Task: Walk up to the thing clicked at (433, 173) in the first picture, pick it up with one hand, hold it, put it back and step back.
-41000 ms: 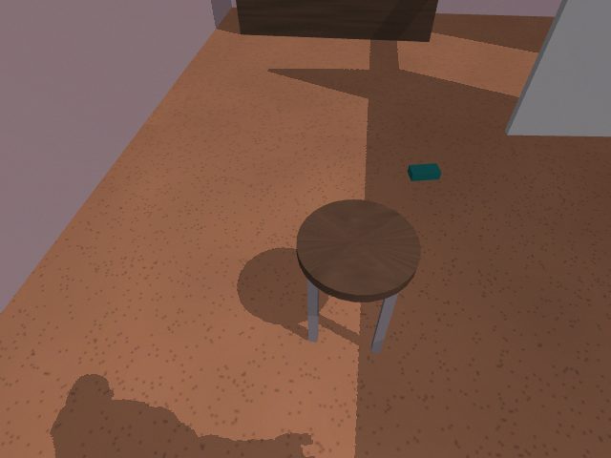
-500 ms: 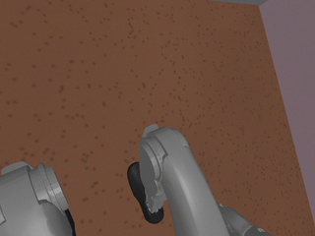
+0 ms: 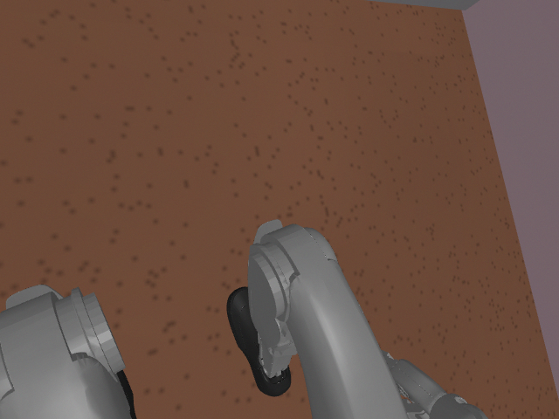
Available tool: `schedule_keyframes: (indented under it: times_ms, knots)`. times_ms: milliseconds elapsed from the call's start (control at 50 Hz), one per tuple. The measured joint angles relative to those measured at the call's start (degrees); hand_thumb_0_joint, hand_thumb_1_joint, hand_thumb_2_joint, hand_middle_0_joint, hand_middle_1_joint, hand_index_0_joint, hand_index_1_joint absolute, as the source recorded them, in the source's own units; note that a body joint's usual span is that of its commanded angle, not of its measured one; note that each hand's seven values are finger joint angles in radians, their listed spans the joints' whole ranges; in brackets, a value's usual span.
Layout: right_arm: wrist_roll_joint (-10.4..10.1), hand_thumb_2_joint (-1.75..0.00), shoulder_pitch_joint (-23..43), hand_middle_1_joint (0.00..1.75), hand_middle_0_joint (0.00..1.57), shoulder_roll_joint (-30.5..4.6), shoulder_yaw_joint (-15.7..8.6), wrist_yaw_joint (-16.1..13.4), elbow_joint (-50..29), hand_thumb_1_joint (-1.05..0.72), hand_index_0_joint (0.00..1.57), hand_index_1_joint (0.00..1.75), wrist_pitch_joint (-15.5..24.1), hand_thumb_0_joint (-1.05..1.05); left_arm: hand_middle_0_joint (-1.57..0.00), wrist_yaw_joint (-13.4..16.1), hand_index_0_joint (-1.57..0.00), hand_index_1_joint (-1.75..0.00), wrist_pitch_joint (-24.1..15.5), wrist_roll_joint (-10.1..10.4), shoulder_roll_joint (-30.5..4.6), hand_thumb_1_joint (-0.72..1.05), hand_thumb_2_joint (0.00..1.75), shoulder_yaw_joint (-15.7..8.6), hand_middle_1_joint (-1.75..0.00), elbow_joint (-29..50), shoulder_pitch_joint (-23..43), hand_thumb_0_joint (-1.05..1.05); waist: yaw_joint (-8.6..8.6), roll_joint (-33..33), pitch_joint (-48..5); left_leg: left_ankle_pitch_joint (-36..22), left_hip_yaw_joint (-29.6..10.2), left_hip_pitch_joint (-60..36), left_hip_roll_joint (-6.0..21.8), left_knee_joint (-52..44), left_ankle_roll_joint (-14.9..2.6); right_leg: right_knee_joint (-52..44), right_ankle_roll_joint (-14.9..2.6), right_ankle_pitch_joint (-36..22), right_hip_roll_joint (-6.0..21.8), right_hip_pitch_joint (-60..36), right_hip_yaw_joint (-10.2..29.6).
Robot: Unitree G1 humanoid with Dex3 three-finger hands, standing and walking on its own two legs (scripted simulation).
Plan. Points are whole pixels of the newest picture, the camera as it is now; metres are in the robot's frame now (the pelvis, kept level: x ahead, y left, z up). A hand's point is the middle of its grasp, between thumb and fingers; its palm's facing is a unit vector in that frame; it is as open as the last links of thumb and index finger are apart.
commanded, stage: open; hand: left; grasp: from above
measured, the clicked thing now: out of the picture +0.42 +0.36 -0.28
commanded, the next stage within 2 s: withdraw in 0.04 s
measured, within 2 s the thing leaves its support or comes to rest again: neither
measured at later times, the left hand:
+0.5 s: hand out of the picture +0.43 +0.37 -0.17, palm faces -0.31 -0.10 -0.94, open 14.0 cm
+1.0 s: hand out of the picture +0.40 +0.35 -0.09, palm faces -0.51 -0.12 -0.85, open 13.9 cm
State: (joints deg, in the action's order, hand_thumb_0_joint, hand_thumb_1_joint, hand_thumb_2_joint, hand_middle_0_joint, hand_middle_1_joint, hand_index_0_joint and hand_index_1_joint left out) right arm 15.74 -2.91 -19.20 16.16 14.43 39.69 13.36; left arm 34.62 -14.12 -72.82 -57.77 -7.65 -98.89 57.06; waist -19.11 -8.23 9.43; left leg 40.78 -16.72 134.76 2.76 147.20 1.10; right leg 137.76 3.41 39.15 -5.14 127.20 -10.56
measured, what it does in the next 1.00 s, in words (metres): rises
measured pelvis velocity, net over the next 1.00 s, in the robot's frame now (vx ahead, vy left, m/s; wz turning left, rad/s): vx -0.02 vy -0.01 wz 0.12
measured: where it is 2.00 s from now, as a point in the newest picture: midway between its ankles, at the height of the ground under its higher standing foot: (199, 394)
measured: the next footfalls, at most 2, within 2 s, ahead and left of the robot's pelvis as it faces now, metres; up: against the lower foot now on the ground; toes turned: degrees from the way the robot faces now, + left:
none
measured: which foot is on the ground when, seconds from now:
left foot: down 0.00-1.00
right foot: down 0.00-1.00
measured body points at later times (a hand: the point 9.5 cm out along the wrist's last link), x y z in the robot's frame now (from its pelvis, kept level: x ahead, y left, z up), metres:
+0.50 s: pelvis +0.00 +0.00 +0.01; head +0.23 +0.12 +0.38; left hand +0.45 +0.37 -0.12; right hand +0.10 -0.26 -0.07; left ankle +0.06 +0.13 -0.26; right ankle +0.11 -0.12 -0.26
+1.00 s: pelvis -0.02 -0.01 +0.06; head +0.20 +0.09 +0.44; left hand +0.42 +0.35 -0.04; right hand +0.09 -0.28 -0.04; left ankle +0.06 +0.13 -0.26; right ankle +0.11 -0.12 -0.26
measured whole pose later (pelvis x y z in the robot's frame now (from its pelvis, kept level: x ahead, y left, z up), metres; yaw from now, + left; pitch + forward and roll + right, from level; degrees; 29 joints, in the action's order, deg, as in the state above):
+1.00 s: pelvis -0.02 -0.01 +0.06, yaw +7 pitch +32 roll -8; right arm 6.6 -8.9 -18.3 6.4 6.6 39.0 1.2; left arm 13.3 -12.4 -69.2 -44.3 0.1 -81.6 56.2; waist -13.2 -0.7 -2.6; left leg 35.4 -8.8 129.4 2.3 132.2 0.5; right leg 128.1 1.7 36.9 -2.3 123.8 -5.1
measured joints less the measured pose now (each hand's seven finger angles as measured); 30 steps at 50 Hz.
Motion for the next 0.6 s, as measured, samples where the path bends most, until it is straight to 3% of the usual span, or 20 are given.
schedule_keyframes:
  times_ms: [280,400,480,600]
  knots:
    - [0.16,-0.9,-1.11,0.3,0.2,-0.13,-0.02,0.24,0.18,-0.9,0.2,0.3,0.05,0.0,-0.08,0.62,-0.1,-1.0,-0.04,-0.54,0.87,-0.48,0.96,-0.95,-1.0,3.0,-1.05,0.0,0.23,0.0,0.01,0.18,-0.15,-0.17,0.12,-0.02,0.16,-0.1,-0.1,-0.06,-0.12,-0.01,-0.11]
    - [-1.14,-0.9,-2.63,0.3,0.2,0.54,-2.85,1.01,1.15,-0.9,0.2,0.3,-0.64,0.0,-0.09,-0.79,-0.1,-0.99,2.36,0.67,4.94,-0.48,0.96,-2.17,-0.99,12.18,-4.45,0.0,2.02,2.01,-3.67,0.13,0.31,0.5,-0.06,-0.78,0.39,-0.39,-0.51,0.24,0.25,0.73,0.15]
    - [-3.19,-0.9,-3.4,0.3,0.2,1.34,-6.3,1.45,2.12,-0.9,0.2,0.3,-2.24,0.0,-0.09,-4.26,-0.1,-0.98,5.28,2.42,8.72,-0.49,0.97,-0.14,-0.99,17.68,-6.04,0.0,3.96,4.62,-7.78,-0.18,1.77,1.08,-0.13,-2.21,0.07,-0.97,-0.64,0.61,0.75,1.38,1.16]
    - [-7.18,-0.9,-3.67,0.3,0.2,2.38,-10.63,0.85,1.95,-0.9,0.2,0.3,-5.88,0.0,-0.09,-12.74,-0.09,-0.99,9.19,6.06,14.0,-0.5,0.98,4.7,-0.99,25.44,-6.88,0.0,7.28,8.05,-12.36,-1.07,5.02,-0.78,-0.07,-6.59,-0.61,-3.51,-0.74,0.91,1.68,0.0,3.48]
